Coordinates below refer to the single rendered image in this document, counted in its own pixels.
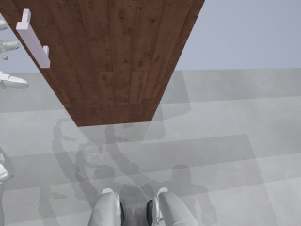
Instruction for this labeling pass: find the left robot upper arm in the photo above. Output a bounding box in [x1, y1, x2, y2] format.
[0, 148, 15, 226]

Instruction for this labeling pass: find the handle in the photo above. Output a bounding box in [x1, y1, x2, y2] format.
[16, 8, 51, 69]

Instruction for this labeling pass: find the robot left hand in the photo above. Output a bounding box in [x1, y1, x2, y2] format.
[0, 20, 29, 89]

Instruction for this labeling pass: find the left robot thigh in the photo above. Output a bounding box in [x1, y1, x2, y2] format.
[88, 192, 121, 226]

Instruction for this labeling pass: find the cupboard door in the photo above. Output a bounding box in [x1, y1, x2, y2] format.
[0, 0, 200, 107]

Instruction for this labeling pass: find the right robot shin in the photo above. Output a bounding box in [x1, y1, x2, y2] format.
[151, 187, 168, 226]

